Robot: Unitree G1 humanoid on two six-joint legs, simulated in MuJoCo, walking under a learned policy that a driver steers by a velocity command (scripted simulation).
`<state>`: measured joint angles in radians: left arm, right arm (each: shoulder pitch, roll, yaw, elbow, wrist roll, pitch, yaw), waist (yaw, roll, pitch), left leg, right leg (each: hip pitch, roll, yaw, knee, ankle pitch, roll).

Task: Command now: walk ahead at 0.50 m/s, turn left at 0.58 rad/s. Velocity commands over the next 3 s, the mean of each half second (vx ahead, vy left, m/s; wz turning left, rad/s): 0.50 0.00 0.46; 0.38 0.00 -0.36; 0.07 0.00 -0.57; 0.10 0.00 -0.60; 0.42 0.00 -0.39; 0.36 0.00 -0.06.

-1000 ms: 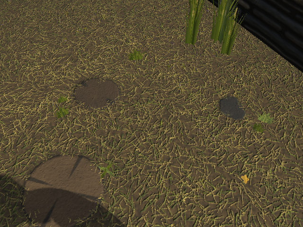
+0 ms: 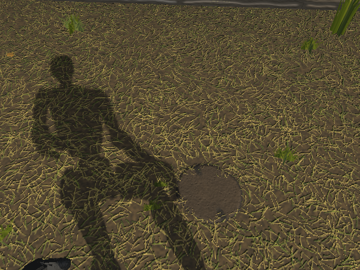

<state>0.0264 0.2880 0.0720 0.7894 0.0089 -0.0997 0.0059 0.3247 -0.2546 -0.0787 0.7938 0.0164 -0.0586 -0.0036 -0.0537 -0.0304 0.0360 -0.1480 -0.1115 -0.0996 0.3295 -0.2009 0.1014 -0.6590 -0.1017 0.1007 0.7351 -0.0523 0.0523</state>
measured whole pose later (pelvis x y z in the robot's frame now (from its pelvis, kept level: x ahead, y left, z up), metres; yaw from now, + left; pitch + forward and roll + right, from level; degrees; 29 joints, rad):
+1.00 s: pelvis +0.49 +0.05 -0.01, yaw -1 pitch +2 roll +2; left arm 0.12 0.30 0.07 0.72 -0.01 0.00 -0.03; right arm 0.24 -0.28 -0.08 0.79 0.00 -0.06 -0.03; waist -0.05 -0.04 0.05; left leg -0.11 0.02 0.20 0.34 -0.25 0.00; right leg -0.62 -0.07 -0.01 0.75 -0.10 0.02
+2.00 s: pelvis +0.59 +0.02 -0.02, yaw -37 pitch +2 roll +0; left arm 0.22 0.30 0.07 0.61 -0.03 0.02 -0.02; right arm 0.21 -0.32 -0.09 0.74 0.01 -0.01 0.00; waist -0.02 0.04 0.00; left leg -0.34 0.11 0.08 0.79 -0.46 -0.02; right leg -0.27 0.01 -0.04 0.58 -0.35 -0.05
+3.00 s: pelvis +0.92 -0.33 -0.02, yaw -48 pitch +2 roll +1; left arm 0.08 0.25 0.02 0.67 0.01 -0.07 -0.03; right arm 0.29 -0.31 -0.03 0.84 0.01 -0.03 0.00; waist -0.04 0.02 0.06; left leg -0.30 -0.01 -0.05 1.06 -0.57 -0.04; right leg -0.46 0.01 -0.01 0.52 -0.09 -0.04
